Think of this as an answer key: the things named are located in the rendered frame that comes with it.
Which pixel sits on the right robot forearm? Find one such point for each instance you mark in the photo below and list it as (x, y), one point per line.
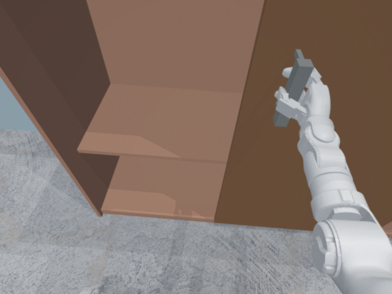
(334, 195)

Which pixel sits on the robot right hand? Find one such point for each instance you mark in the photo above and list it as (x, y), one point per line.
(314, 102)

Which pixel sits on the robot right upper arm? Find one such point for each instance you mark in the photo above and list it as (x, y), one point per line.
(355, 254)

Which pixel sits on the handle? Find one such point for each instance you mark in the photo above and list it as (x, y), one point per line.
(296, 83)

